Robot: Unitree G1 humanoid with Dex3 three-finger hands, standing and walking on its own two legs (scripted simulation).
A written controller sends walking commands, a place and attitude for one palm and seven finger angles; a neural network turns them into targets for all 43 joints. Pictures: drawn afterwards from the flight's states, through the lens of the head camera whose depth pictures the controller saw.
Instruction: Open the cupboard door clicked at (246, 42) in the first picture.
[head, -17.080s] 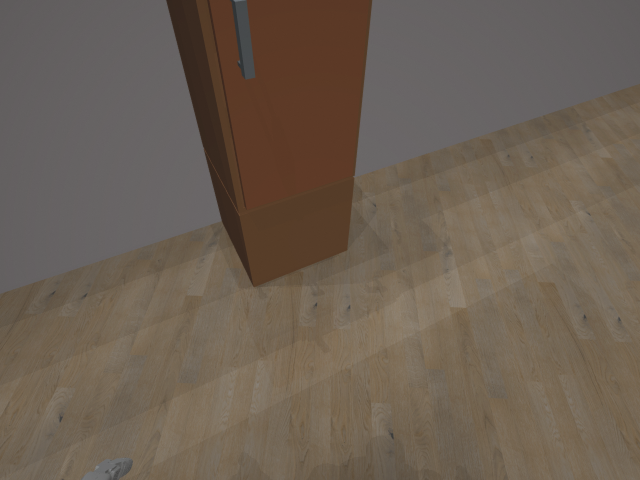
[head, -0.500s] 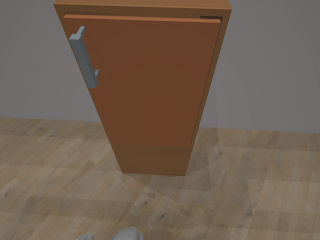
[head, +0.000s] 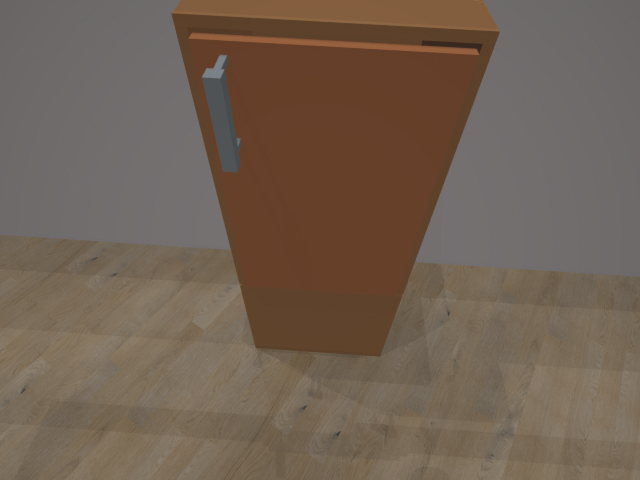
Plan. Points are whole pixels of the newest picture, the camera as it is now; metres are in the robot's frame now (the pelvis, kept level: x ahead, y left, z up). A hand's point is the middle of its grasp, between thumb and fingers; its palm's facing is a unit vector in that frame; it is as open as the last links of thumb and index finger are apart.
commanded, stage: come to a stop and stand still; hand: left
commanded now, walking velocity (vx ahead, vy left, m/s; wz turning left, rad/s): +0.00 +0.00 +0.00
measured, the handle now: (227, 116) +0.55 +0.18 +0.16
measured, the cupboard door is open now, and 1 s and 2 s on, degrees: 0 0 0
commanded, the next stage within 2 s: look again from close up in 0.48 s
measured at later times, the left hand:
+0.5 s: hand out of the picture -0.05 +0.13 -0.17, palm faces +0.04 -0.99 -0.14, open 7.3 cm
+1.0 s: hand out of the picture +0.00 +0.17 -0.18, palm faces +0.01 -0.98 -0.20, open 7.4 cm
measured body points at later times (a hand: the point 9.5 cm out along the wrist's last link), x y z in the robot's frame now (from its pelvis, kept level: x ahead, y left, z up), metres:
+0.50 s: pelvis -0.03 -0.02 +0.00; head -0.02 -0.01 +0.45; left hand -0.05 +0.19 -0.16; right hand -0.07 -0.22 -0.16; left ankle +0.02 +0.09 -0.74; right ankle -0.07 -0.12 -0.74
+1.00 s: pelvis -0.01 +0.00 +0.00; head +0.00 +0.00 +0.45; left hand +0.00 +0.22 -0.16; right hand +0.01 -0.23 -0.16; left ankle +0.02 +0.09 -0.74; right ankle -0.07 -0.12 -0.74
